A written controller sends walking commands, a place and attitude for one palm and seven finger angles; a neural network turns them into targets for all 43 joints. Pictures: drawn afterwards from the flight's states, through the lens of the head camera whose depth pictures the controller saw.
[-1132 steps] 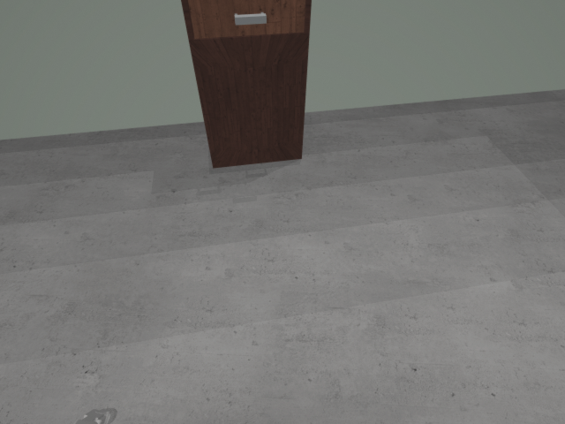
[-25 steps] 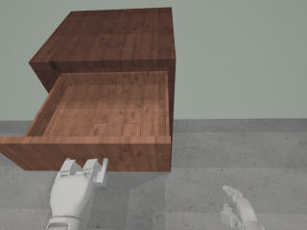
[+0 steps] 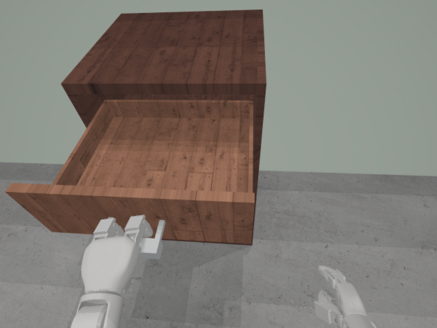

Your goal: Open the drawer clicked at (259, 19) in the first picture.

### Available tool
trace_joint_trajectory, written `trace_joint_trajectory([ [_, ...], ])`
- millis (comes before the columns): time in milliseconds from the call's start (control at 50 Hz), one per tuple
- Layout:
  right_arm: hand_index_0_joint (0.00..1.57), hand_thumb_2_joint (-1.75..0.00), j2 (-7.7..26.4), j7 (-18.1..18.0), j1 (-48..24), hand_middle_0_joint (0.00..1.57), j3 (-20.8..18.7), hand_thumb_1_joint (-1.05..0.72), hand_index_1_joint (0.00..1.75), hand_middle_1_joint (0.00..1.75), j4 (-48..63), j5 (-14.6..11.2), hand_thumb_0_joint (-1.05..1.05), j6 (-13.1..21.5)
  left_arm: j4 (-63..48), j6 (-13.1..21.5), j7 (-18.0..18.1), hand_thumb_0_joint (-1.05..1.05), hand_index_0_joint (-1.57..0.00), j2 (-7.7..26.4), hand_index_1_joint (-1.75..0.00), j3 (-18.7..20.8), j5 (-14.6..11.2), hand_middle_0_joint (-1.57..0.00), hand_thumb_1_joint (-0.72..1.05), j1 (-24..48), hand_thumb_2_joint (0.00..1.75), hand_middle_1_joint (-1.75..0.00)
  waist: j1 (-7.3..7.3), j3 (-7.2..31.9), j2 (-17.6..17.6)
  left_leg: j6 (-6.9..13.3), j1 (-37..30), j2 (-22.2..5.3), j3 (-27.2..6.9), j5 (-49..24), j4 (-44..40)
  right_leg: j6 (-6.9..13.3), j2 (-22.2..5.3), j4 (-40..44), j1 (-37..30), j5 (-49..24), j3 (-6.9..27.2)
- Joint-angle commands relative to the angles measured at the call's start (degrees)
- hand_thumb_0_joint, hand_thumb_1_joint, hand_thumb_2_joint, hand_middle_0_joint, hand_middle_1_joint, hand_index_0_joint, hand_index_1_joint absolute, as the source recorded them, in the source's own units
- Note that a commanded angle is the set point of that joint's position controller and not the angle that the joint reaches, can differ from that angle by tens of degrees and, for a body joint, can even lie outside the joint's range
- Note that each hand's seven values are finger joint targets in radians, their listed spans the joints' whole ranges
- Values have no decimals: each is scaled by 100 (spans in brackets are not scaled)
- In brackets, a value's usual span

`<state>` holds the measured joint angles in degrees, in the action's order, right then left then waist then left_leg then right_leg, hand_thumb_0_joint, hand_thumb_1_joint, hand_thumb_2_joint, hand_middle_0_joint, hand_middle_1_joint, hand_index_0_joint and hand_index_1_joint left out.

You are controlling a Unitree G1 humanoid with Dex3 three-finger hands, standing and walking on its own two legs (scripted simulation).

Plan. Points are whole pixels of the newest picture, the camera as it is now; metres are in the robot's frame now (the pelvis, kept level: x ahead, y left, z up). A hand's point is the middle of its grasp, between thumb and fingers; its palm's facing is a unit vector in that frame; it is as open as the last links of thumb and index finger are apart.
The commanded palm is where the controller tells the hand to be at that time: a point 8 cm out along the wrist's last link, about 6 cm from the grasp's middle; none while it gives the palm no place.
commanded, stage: open the thumb to release the handle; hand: left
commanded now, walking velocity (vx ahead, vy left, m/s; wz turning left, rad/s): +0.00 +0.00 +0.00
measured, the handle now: (131, 235) +0.27 +0.20 +0.02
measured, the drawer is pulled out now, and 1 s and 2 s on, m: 0.30 0.30 0.30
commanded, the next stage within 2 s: lift the hand off the handle in 0.10 s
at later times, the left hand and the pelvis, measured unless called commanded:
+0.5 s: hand (132, 262) +0.23 +0.19 +0.00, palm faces +0.03 -0.11 -0.99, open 13.7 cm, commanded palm +0.20 +0.19 +0.06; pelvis -0.01 +0.00 +0.00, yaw +0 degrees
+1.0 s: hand (123, 247) +0.23 +0.19 +0.06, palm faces +0.07 -0.13 -0.99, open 13.7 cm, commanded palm +0.20 +0.19 +0.13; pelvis -0.01 +0.00 +0.02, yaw +0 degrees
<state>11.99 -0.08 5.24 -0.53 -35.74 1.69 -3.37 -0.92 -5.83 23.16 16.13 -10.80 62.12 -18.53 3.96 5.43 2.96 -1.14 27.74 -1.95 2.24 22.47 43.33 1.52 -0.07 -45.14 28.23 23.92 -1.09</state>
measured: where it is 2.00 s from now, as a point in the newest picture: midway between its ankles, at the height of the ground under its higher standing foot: outside the picture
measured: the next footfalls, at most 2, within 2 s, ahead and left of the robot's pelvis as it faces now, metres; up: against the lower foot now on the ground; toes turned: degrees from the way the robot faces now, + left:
none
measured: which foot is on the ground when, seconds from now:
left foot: down 0.00-1.00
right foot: down 0.00-1.00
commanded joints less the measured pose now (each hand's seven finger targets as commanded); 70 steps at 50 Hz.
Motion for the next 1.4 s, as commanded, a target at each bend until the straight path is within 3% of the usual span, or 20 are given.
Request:
trace_joint_trajectory([
  [0, 20, -90, 520, -42, -725, 20, -194, -90, 30, 30, 880, 26, 0, 275, -1007, 138, 177, 0, -30, 557, -120, 318, 57, -30, -50, 582, 30, -120, -9, 843, -360, 205, -652, 384, -49, -1329, -386, 44, 208, 803, -259, -1702, 112],
  [160, 20, -90, 529, -65, -731, 20, -203, -90, 30, 30, 852, 26, 0, 278, -922, 135, 222, 0, -30, 675, -120, 455, 86, -30, -50, 758, 30, -120, 24, 980, -421, 202, -679, 376, -45, -1369, -409, 45, 205, 823, -333, -1734, 127],
  [180, 20, -90, 504, -34, -720, 20, -208, -90, 30, 30, 860, 14, 0, 267, -843, 104, 199, 0, -30, 354, -120, 118, 65, -30, -50, 718, 30, -120, -37, 894, -418, 203, -648, 384, -57, -1367, -410, 44, 195, 823, -289, -1743, 106],
  [260, 20, -90, 539, -46, -718, 20, -210, -90, 30, 30, 825, 18, 0, 249, -813, 86, 231, 0, -30, 509, -120, 214, 127, -30, -50, 1022, 30, -120, -43, 959, -472, 200, -632, 371, -79, -1309, -407, 51, 206, 804, -230, -1612, 94],
  [300, 20, -90, 525, -42, -690, 20, -224, -90, 30, 30, 809, 21, 0, 246, -777, 59, 224, 0, -30, 318, -120, -17, 140, -30, -50, 1222, 30, -120, -87, 936, -387, 207, -665, 365, -86, -1259, -425, 58, 198, 807, -170, -1500, 47],
  [340, 20, -90, 560, -77, -723, 20, -228, -90, 30, 30, 802, -2, 0, 236, -696, 24, 255, 0, -30, 612, -120, 306, 132, -30, -50, 1208, 30, -120, -26, 1005, -403, 196, -643, 370, -89, -1271, -442, 70, 220, 822, -263, -1523, 85],
  [480, 20, -90, 527, -101, -714, 20, -228, -90, 30, 30, 760, -27, 0, 214, -565, -35, 265, 0, -30, 420, -120, 111, 99, -30, -50, 1530, 30, -120, -61, 1000, -429, 199, -662, 361, -76, -1267, -509, 61, 200, 850, -292, -1504, 59],
  [560, 20, -90, 518, -106, -777, 20, -232, -90, 30, 30, 839, -28, 0, 210, -1174, -64, 250, 0, -30, 605, -120, 228, 45, -30, -50, 1534, 30, -120, 30, 1241, -211, 211, -924, 360, -61, -1434, -607, 81, 196, 919, -515, -1533, 61],
  [700, 20, -90, 490, -57, -882, 20, -182, -90, 30, 30, 868, -68, 0, 192, -1523, -178, 10, 0, -30, 515, -120, 34, -70, -30, -50, 1462, 30, -120, 35, 944, -386, 241, -1097, 352, -63, -1472, -840, 55, 188, 1143, -702, -1515, 45],
  [820, 20, -90, 488, -68, -1014, 20, -112, -90, 30, 30, 820, -116, 0, 157, -1618, -299, -268, 0, -30, 847, -120, 339, -133, -30, -50, 1412, 30, -120, 127, 731, -474, 239, -1213, 354, -13, -1469, -1109, 12, 168, 1408, -1010, -1546, 129],
  [880, 20, -90, 476, -52, -1101, 20, -92, -90, 30, 30, 821, -157, 0, 133, -1825, -341, -454, 0, -30, 836, -120, 289, -235, -30, -50, 1478, 30, -120, 112, 591, -289, 237, -1369, 350, 5, -1525, -1238, 12, 160, 1550, -1110, -1562, 144],
  [960, 20, -90, 480, -67, -1121, 20, -25, -90, 30, 30, 855, -129, 0, 158, -2014, -329, -704, 0, -30, 820, -120, 174, -286, -30, -50, 1642, 30, -120, 118, 588, -336, 285, -1544, 363, 12, -1572, -1328, -26, 128, 1689, -1219, -1562, 117],
  [1040, 20, -90, 496, -70, -1196, 20, -44, -90, 30, 30, 864, -135, 0, 147, -2389, -211, -855, 0, -30, 1204, -120, 590, -378, -30, -50, 1557, 30, -120, 218, 730, -245, 255, -1711, 351, -10, -1839, -1459, 1, 140, 1793, -1585, -1916, 192],
  [1100, 20, -90, 486, -27, -1179, 20, -13, -90, 30, 30, 817, -115, 0, 151, -2408, -158, -943, 0, -30, 1093, -120, 528, -392, -30, -50, 1358, 30, -120, 222, 551, -396, 252, -1700, 370, 30, -1985, -1504, -32, 114, 1836, -1621, -2153, 145],
  [1240, 20, -90, 537, -10, -1402, 20, 30, -90, 30, 30, 844, -211, 0, 49, -2684, -403, -1253, 0, -30, 1406, -120, 748, -552, -30, -50, 1600, 30, -120, 213, 537, -177, 245, -1924, 316, 8, -2073, -1734, -34, 109, 2059, -1912, -2242, 186],
  [1260, 20, -90, 499, 3, -1367, 20, 78, -90, 30, 30, 861, -188, 0, 70, -2704, -414, -1331, 0, -30, 1189, -120, 486, -525, -30, -50, 1621, 30, -120, 227, 642, -256, 285, -1944, 343, 48, -2134, -1730, -60, 64, 2028, -1937, -2242, 102],
  [1280, 20, -90, 510, -8, -1365, 20, 44, -90, 30, 30, 781, -212, 0, 33, -2705, -405, -1393, 0, -30, 1299, -120, 565, -623, -30, -50, 1777, 30, -120, 142, 432, -285, 263, -1961, 325, 5, -2136, -1825, -56, 91, 2112, -1909, -2292, 97],
  [1340, 20, -90, 585, -21, -1464, 20, 57, -90, 30, 30, 873, -231, 0, 6, -2997, -387, -1535, 0, -30, 1698, -120, 948, -703, -30, -50, 1731, 30, -120, 236, 605, -35, 245, -2043, 292, -4, -2231, -1862, -37, 87, 2097, -2143, -2427, 139],
  [1360, 20, -90, 499, 25, -1443, 20, 123, -90, 30, 30, 893, -201, 0, 23, -2994, -387, -1604, 0, -30, 1301, -120, 557, -637, -30, -50, 1743, 30, -120, 251, 664, -170, 276, -2050, 329, 13, -2335, -1860, -49, 57, 2073, -2113, -2398, 41],
  [1380, 20, -90, 510, 26, -1419, 20, 74, -90, 30, 30, 816, -222, 0, -17, -2963, -364, -1636, 0, -30, 1371, -120, 622, -734, -30, -50, 1824, 30, -120, 171, 448, -184, 248, -2048, 298, -18, -2291, -1960, -46, 87, 2159, -2084, -2372, 54],
])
